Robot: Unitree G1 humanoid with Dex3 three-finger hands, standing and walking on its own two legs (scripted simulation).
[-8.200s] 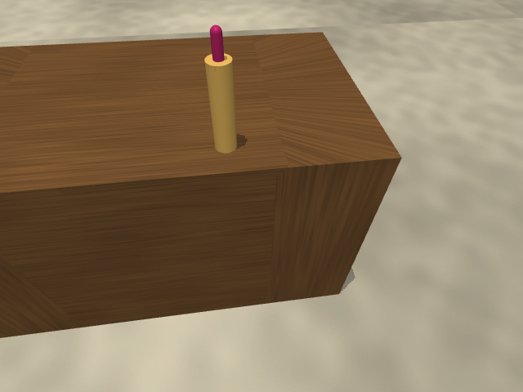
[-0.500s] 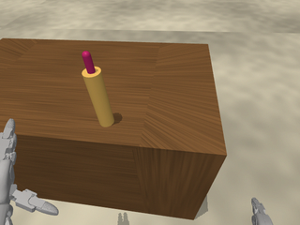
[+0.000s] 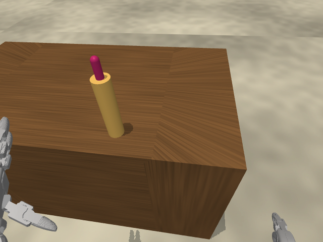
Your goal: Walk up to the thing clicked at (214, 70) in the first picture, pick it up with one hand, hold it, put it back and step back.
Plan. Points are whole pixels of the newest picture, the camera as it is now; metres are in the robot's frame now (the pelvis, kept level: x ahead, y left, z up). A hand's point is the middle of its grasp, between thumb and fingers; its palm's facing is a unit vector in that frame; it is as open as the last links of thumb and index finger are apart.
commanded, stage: go down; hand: left
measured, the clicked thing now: (107, 100) +0.45 +0.20 +0.11
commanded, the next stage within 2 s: none
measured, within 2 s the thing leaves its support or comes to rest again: neither
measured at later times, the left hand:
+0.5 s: hand (24, 136) +0.29 +0.33 +0.15, palm faces +0.22 -0.96 -0.19, open 17.6 cm
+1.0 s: hand (19, 126) +0.31 +0.35 +0.16, palm faces +0.17 -0.98 -0.07, open 17.5 cm
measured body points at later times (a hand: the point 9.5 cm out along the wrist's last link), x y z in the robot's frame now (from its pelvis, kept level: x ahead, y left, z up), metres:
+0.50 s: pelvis +0.01 +0.01 +0.00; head +0.00 +0.00 +0.45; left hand +0.27 +0.38 +0.16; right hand +0.16 -0.26 -0.09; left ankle +0.00 +0.13 -0.74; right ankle -0.01 -0.12 -0.74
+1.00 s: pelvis +0.00 +0.01 +0.00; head +0.00 +0.00 +0.45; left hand +0.29 +0.40 +0.16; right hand +0.16 -0.25 -0.10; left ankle +0.00 +0.13 -0.74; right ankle -0.01 -0.12 -0.74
